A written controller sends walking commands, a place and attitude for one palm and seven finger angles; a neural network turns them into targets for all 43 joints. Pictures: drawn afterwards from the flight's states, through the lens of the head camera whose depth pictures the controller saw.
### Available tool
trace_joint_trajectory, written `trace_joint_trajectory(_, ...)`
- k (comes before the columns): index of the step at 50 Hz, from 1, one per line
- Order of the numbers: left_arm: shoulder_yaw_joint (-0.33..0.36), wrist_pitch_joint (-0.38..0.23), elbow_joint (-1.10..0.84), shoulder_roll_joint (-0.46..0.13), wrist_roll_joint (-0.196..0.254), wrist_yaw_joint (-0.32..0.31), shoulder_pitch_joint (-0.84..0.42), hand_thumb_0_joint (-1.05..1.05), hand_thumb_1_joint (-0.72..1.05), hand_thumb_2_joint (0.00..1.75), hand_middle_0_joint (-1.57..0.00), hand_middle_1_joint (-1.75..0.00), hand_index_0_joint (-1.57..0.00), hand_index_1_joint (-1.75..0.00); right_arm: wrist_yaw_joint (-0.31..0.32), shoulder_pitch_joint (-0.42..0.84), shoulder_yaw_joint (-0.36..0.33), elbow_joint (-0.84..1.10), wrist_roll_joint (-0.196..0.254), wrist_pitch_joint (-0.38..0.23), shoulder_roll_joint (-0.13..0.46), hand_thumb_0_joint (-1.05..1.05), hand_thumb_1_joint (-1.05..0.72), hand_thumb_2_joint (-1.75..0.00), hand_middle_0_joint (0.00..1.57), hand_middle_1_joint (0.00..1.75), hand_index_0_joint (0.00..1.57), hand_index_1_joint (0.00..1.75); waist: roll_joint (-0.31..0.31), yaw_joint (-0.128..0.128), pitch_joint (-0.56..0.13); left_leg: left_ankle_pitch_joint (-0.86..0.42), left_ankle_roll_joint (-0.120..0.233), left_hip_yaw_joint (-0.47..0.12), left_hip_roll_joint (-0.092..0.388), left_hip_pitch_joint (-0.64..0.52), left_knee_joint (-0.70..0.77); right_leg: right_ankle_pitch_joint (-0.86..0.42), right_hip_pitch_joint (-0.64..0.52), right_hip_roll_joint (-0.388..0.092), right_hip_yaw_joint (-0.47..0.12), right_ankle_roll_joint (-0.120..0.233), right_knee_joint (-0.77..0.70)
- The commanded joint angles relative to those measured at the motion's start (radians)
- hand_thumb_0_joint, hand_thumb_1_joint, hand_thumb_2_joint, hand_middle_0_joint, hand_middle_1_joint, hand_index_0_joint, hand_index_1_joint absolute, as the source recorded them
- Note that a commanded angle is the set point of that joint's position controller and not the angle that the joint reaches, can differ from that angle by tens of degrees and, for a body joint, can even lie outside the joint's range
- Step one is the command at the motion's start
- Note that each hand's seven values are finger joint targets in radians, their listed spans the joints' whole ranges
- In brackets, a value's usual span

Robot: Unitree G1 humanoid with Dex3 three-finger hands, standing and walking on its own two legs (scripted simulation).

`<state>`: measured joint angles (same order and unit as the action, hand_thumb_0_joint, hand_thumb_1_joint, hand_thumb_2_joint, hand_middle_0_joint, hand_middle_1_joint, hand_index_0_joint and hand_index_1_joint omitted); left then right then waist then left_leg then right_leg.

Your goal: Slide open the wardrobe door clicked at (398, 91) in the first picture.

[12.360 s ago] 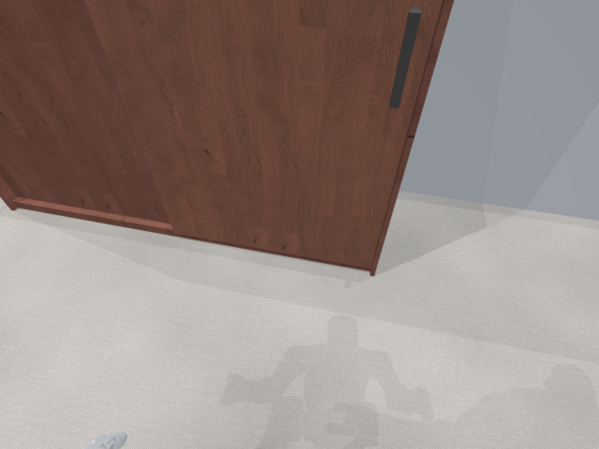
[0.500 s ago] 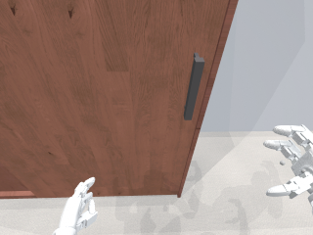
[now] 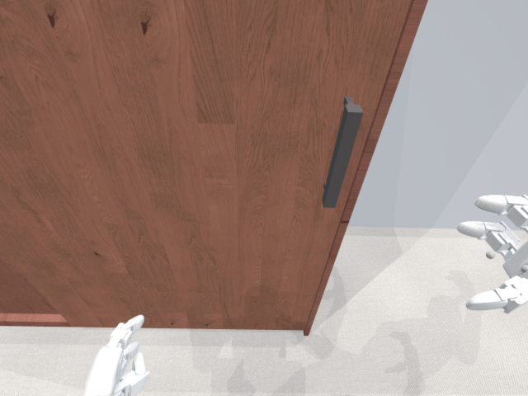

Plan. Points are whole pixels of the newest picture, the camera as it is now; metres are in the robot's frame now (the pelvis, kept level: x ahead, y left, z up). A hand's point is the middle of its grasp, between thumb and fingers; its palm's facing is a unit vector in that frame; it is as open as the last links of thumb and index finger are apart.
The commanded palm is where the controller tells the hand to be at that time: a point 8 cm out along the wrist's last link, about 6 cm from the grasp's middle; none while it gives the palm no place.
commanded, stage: raise the hand with hooked fingers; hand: right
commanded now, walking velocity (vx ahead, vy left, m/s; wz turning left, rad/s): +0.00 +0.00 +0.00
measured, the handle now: (337, 155) +0.49 -0.11 +0.13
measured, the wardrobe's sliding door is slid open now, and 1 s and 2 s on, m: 0.00 0.00 0.00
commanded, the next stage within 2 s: move the hooked fingers beside the handle in 0.22 s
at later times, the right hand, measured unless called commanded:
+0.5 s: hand (483, 247) +0.29 -0.27 +0.14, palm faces +0.07 +1.00 -0.03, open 14.0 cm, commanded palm +0.26 -0.31 +0.15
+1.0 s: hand (437, 215) +0.34 -0.23 +0.15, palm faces +0.03 +1.00 -0.02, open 14.0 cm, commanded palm +0.31 -0.28 +0.15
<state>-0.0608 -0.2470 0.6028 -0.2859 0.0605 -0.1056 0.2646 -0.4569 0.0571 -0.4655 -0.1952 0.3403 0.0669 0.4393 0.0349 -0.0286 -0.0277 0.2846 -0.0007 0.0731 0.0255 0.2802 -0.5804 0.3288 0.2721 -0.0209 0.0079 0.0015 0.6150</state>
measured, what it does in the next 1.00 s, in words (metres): stands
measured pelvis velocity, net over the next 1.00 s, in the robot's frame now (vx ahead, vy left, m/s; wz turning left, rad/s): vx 0.01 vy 0.00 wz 0.00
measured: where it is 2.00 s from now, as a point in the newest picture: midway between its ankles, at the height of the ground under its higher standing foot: outside the picture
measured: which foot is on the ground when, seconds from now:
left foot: down 0.00-1.00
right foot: down 0.00-1.00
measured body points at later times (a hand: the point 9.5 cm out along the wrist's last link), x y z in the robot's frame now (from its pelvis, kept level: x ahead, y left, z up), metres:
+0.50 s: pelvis +0.00 +0.00 +0.00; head -0.01 +0.01 +0.45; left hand +0.18 +0.23 -0.07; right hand +0.28 -0.33 +0.15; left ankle +0.02 +0.12 -0.73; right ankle +0.00 -0.12 -0.73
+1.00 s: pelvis +0.01 +0.00 +0.00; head +0.00 +0.01 +0.45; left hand +0.16 +0.24 -0.08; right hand +0.33 -0.28 +0.15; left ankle +0.02 +0.12 -0.73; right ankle +0.00 -0.12 -0.73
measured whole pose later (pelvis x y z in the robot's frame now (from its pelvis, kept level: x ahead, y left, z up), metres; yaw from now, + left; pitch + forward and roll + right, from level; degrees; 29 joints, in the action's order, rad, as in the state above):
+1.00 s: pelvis +0.01 +0.00 +0.00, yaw +0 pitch +0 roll +0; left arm -0.06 -0.21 0.63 -0.26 0.06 -0.12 0.27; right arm -0.32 0.25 -0.34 -0.31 0.27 0.06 0.37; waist 0.03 -0.01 -0.03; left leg 0.28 0.00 0.06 0.03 0.29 -0.57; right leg 0.32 0.27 -0.01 0.02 0.00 0.58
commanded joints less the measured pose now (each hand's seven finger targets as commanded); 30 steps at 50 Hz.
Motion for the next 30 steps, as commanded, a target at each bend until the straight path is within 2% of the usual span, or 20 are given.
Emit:
trace_joint_trajectory(1,0.045,-0.073,-0.164,-0.108,0.003,-0.017,-0.127,0.0,0.9,0.9,-0.2,-0.3,-0.2,-0.3,0.02,0.285,-0.105,0.242,0.02,-0.086,0.293,0.0,0.5,-0.3,0.3,1.2,0.3,1.2,0.092,-0.015,-0.162,-0.171,0.025,-0.026,-0.012,-0.057,0.085,-0.189,-0.058,0.014,-0.031,0.02,-0.103)
trace_joint_trajectory(2,0.045,-0.071,-0.159,-0.11,0.002,-0.018,-0.125,0.0,0.9,0.9,-0.2,-0.3,-0.2,-0.3,0.021,0.28,-0.101,0.231,0.018,-0.082,0.296,0.0,0.5,-0.3,0.3,1.2,0.3,1.2,0.053,-0.014,-0.144,-0.159,0.023,-0.031,-0.013,-0.059,0.095,-0.18,-0.046,0.01,-0.028,0.023,-0.101)
trace_joint_trajectory(4,0.046,-0.074,-0.158,-0.11,0.003,-0.022,-0.125,0.0,0.9,0.9,-0.2,-0.3,-0.2,-0.3,0.018,0.294,-0.091,0.236,0.015,-0.084,0.289,0.0,0.5,-0.3,0.3,1.2,0.3,1.2,0.048,-0.008,-0.147,-0.168,0.022,-0.029,-0.011,-0.06,0.093,-0.182,-0.055,0.012,-0.032,0.026,-0.107)
trace_joint_trajectory(6,0.043,-0.075,-0.158,-0.109,0.006,-0.025,-0.128,0.0,0.9,0.9,-0.2,-0.3,-0.2,-0.3,0.014,0.295,-0.082,0.226,0.012,-0.078,0.281,0.0,0.5,-0.3,0.3,1.2,0.3,1.2,0.086,-0.01,-0.138,-0.152,0.025,-0.027,-0.011,-0.053,0.095,-0.169,-0.058,0.013,-0.034,0.022,-0.114)
trace_joint_trajectory(7,0.043,-0.073,-0.155,-0.112,0.003,-0.024,-0.125,0.0,0.9,0.9,-0.2,-0.3,-0.2,-0.3,0.011,0.28,-0.086,0.205,0.015,-0.074,0.286,0.0,0.5,-0.3,0.3,1.2,0.3,1.2,0.042,-0.011,-0.131,-0.151,0.022,-0.033,-0.012,-0.057,0.103,-0.166,-0.048,0.011,-0.031,0.025,-0.107)
trace_joint_trajectory(9,0.045,-0.073,-0.158,-0.112,0.004,-0.026,-0.127,0.0,0.9,0.9,-0.2,-0.3,-0.2,-0.3,0.004,0.278,-0.086,0.207,0.019,-0.071,0.284,0.0,0.5,-0.3,0.3,1.2,0.3,1.2,0.034,-0.01,-0.154,-0.162,0.021,-0.031,-0.01,-0.066,0.096,-0.173,-0.052,0.013,-0.034,0.026,-0.108)
trace_joint_trajectory(12,0.044,-0.07,-0.155,-0.114,0.005,-0.023,-0.124,0.0,0.9,0.9,-0.2,-0.3,-0.2,-0.3,-0.004,0.267,-0.083,0.183,0.025,-0.063,0.278,0.0,0.5,-0.3,0.3,1.2,0.3,1.2,0.009,-0.011,-0.142,-0.173,0.019,-0.032,-0.012,-0.063,0.098,-0.181,-0.044,0.011,-0.031,0.026,-0.1)
trace_joint_trajectory(14,0.044,-0.07,-0.156,-0.112,0.006,-0.023,-0.126,0.0,0.9,0.9,-0.2,-0.3,-0.2,-0.3,-0.007,0.274,-0.078,0.19,0.026,-0.06,0.274,0.0,0.5,-0.3,0.3,1.2,0.3,1.2,0.018,-0.008,-0.153,-0.181,0.018,-0.03,-0.01,-0.061,0.092,-0.184,-0.048,0.013,-0.032,0.025,-0.1)
trace_joint_trajectory(16,0.042,-0.07,-0.161,-0.108,0.005,-0.025,-0.132,0.0,0.9,0.9,-0.2,-0.3,-0.2,-0.3,-0.002,0.29,-0.079,0.201,0.02,-0.058,0.28,0.0,0.5,-0.3,0.3,1.2,0.3,1.2,0.059,-0.01,-0.142,-0.161,0.021,-0.03,-0.01,-0.045,0.094,-0.169,-0.051,0.015,-0.033,0.024,-0.102)
trace_joint_trajectory(17,0.04,-0.065,-0.152,-0.112,0.005,-0.025,-0.125,0.0,0.9,0.9,-0.2,-0.3,-0.2,-0.3,0.001,0.316,-0.065,0.181,0.016,-0.058,0.28,0.0,0.5,-0.3,0.3,1.2,0.3,1.2,0.014,0.001,-0.127,-0.145,0.019,-0.031,-0.013,-0.039,0.101,-0.159,-0.041,0.009,-0.032,0.024,-0.101)
trace_joint_trajectory(18,0.04,-0.065,-0.148,-0.113,0.007,-0.028,-0.127,0.0,0.9,0.9,-0.2,-0.3,-0.2,-0.3,0.002,0.364,-0.049,0.171,0.017,-0.061,0.268,0.0,0.5,-0.3,0.3,1.2,0.3,1.2,0.006,0.012,-0.12,-0.126,0.016,-0.037,-0.011,-0.027,0.105,-0.14,-0.035,0.011,-0.035,0.025,-0.101)
trace_joint_trajectory(19,0.042,-0.063,-0.142,-0.113,0.008,-0.031,-0.121,0.0,0.9,0.9,-0.2,-0.3,-0.2,-0.3,0.003,0.369,-0.046,0.144,0.015,-0.062,0.265,0.0,0.5,-0.3,0.3,1.2,0.3,1.2,0.007,0.015,-0.117,-0.117,0.017,-0.036,-0.012,-0.017,0.106,-0.134,-0.037,0.01,-0.036,0.026,-0.1)
trace_joint_trajectory(20,0.043,-0.063,-0.142,-0.114,0.009,-0.034,-0.123,0.0,0.9,0.9,-0.2,-0.3,-0.2,-0.3,0.006,0.407,-0.042,0.155,0.011,-0.069,0.275,0.0,0.5,-0.3,0.3,1.2,0.3,1.2,0.041,0.016,-0.127,-0.099,0.018,-0.039,-0.008,-0.015,0.106,-0.121,-0.041,0.012,-0.037,0.024,-0.101)
trace_joint_trajectory(21,0.042,-0.063,-0.143,-0.111,0.009,-0.036,-0.122,0.0,0.9,0.9,-0.2,-0.3,-0.2,-0.3,0.007,0.425,-0.025,0.155,0.005,-0.074,0.259,0.0,0.5,-0.3,0.3,1.2,0.3,1.2,0.058,0.019,-0.144,-0.096,0.02,-0.035,-0.009,-0.012,0.102,-0.12,-0.057,0.014,-0.038,0.024,-0.105)
trace_joint_trajectory(22,0.042,-0.062,-0.141,-0.112,0.009,-0.036,-0.123,0.0,0.9,0.9,-0.2,-0.3,-0.2,-0.3,0.012,0.449,-0.022,0.166,0.002,-0.08,0.268,0.0,0.5,-0.3,0.3,1.2,0.3,1.2,0.036,0.02,-0.152,-0.103,0.019,-0.041,-0.01,-0.023,0.105,-0.13,-0.06,0.01,-0.036,0.025,-0.1)
trace_joint_trajectory(26,0.041,-0.061,-0.139,-0.109,0.005,-0.036,-0.117,0.0,0.9,0.9,-0.2,-0.3,-0.2,-0.3,0.026,0.446,-0.021,0.126,-0.009,-0.086,0.261,0.0,0.5,-0.3,0.3,1.2,0.3,1.2,0.059,0.01,-0.177,-0.144,0.025,-0.028,-0.006,-0.034,0.085,-0.16,-0.064,0.012,-0.044,0.021,-0.106)
trace_joint_trajectory(27,0.045,-0.057,-0.134,-0.115,0.004,-0.034,-0.111,0.0,0.9,0.9,-0.2,-0.3,-0.2,-0.3,0.03,0.432,-0.044,0.109,-0.01,-0.086,0.284,0.0,0.5,-0.3,0.3,1.2,0.3,1.2,0.01,0.005,-0.181,-0.162,0.026,-0.027,-0.008,-0.053,0.086,-0.18,-0.056,0.007,-0.043,0.023,-0.103)
trace_joint_trajectory(28,0.044,-0.057,-0.143,-0.112,0.004,-0.032,-0.115,0.0,0.9,0.9,-0.2,-0.3,-0.2,-0.3,0.032,0.427,-0.037,0.123,-0.011,-0.085,0.272,0.0,0.5,-0.3,0.3,1.2,0.3,1.2,0.034,0.0,-0.204,-0.185,0.026,-0.027,-0.005,-0.063,0.077,-0.199,-0.061,0.009,-0.04,0.022,-0.105)
trace_joint_trajectory(29,0.041,-0.057,-0.15,-0.105,0.005,-0.029,-0.121,0.0,0.9,0.9,-0.2,-0.3,-0.2,-0.3,0.033,0.427,-0.008,0.13,-0.012,-0.081,0.237,0.0,0.5,-0.3,0.3,1.2,0.3,1.2,0.056,-0.001,-0.195,-0.189,0.027,-0.024,-0.004,-0.056,0.075,-0.199,-0.062,0.011,-0.038,0.02,-0.108)
trace_joint_trajectory(30,0.042,-0.058,-0.148,-0.105,0.005,-0.029,-0.121,0.0,0.9,0.9,-0.2,-0.3,-0.2,-0.3,0.04,0.439,-0.009,0.131,-0.014,-0.08,0.239,0.0,0.5,-0.3,0.3,1.2,0.3,1.2,0.07,-0.001,-0.188,-0.191,0.028,-0.022,-0.003,-0.051,0.073,-0.202,-0.067,0.01,-0.041,0.018,-0.111)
